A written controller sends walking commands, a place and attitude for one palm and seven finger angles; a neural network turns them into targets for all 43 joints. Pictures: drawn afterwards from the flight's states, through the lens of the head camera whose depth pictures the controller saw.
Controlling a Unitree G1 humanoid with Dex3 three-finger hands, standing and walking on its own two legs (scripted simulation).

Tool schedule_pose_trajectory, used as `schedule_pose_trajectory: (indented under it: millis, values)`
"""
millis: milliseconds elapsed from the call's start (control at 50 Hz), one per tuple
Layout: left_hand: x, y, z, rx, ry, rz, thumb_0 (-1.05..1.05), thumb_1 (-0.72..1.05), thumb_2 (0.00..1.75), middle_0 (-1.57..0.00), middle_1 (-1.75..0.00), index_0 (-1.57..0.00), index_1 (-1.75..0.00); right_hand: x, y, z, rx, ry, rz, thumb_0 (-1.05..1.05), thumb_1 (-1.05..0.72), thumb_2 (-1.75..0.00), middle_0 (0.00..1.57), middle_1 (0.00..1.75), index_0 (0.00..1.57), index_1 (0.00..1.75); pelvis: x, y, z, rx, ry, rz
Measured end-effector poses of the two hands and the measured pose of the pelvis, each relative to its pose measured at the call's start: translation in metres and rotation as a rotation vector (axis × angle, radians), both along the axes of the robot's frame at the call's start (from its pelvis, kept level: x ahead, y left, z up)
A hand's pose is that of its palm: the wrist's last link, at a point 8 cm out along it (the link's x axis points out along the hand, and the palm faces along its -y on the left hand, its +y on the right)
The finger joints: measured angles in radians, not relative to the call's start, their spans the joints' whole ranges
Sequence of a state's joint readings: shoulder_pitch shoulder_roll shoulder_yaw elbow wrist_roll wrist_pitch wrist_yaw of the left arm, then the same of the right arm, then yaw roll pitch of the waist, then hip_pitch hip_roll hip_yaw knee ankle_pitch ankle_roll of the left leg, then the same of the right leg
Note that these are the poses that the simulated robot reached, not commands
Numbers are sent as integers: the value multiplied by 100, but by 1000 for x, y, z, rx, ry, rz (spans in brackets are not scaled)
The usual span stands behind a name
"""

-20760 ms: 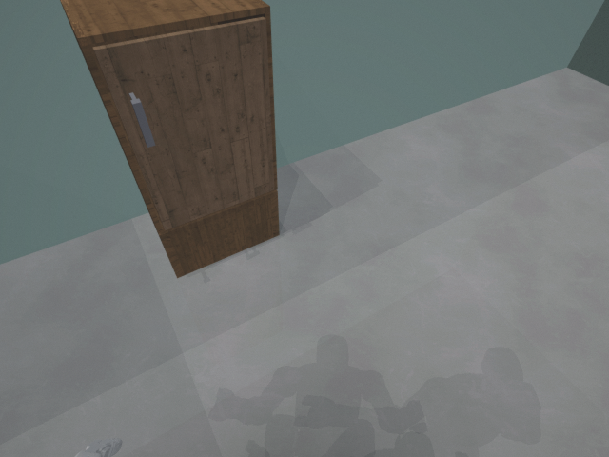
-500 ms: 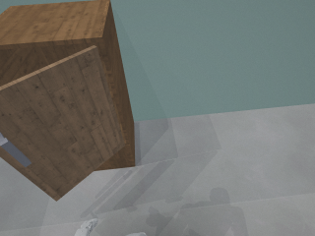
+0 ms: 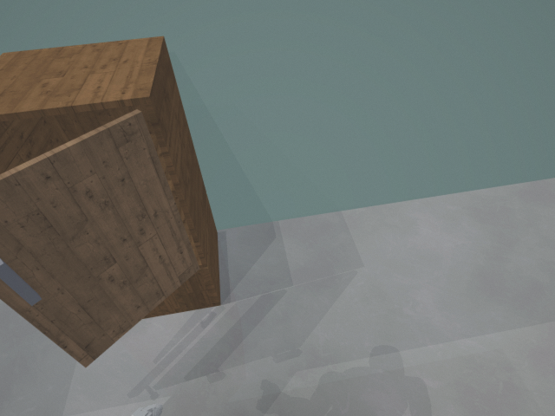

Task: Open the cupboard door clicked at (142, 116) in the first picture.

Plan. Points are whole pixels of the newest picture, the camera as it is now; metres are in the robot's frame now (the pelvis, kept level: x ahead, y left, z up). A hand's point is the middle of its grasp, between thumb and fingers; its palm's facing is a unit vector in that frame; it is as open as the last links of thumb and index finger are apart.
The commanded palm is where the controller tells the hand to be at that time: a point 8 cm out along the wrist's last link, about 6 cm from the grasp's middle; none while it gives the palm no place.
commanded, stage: relax the arm and regain balance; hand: left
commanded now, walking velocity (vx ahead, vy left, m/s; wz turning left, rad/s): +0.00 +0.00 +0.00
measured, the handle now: (12, 277) +0.38 +0.53 -0.04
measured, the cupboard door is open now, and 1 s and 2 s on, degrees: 41 41 41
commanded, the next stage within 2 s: stand and wait in 0.78 s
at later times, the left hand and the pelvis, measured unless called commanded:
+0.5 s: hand out of the picture +0.14 +0.14 -0.14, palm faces +0.04 -0.99 -0.16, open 16.4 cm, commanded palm none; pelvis +0.02 -0.02 +0.01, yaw +0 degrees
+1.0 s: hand out of the picture +0.17 +0.16 -0.14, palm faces +0.05 -0.98 -0.19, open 16.2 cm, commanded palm none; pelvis +0.05 -0.01 +0.01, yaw -1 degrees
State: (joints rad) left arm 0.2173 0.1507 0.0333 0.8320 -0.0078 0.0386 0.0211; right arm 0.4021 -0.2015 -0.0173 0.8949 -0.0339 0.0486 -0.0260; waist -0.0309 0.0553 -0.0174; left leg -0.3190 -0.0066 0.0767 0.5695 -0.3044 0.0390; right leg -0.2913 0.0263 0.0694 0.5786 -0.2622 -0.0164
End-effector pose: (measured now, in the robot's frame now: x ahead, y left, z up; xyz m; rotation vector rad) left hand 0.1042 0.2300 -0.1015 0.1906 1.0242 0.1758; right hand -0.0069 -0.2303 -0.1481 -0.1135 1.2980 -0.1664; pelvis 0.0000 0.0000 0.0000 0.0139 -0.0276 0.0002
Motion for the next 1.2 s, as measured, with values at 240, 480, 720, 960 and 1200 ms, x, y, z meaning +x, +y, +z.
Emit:
schedule_pose_trajectory:
  millis: [240,480,720,960,1200]
  values:
    - [5,-21,-6,-28,13,-5,12,-54,28,-16,-30,-15,-30,-27,-4,2,17,82,-16,1,-90,-90,19,30,20,30,2,-17,1,-4,8,-3]
    - [22,-39,-12,-78,21,-4,14,-53,28,-16,-30,-15,-30,16,-3,8,12,28,-2,1,-90,-90,19,30,20,30,21,-19,5,-15,15,-3]
    - [45,-34,-14,-80,31,-11,13,-51,29,-16,-30,-15,-30,53,-5,15,-21,-3,4,1,-91,-90,19,30,20,30,40,-13,8,-13,13,-13]
    - [52,-18,-11,-54,36,-1,12,-49,30,-16,-30,-15,-30,65,-2,16,-22,-4,7,1,-91,-90,19,30,20,30,48,-9,10,-12,5,-15]
    - [50,-11,-9,-43,34,3,12,-49,30,-16,-30,-15,-30,58,2,15,-16,8,3,1,-91,-90,19,30,20,30,45,-6,11,-12,-3,-17]
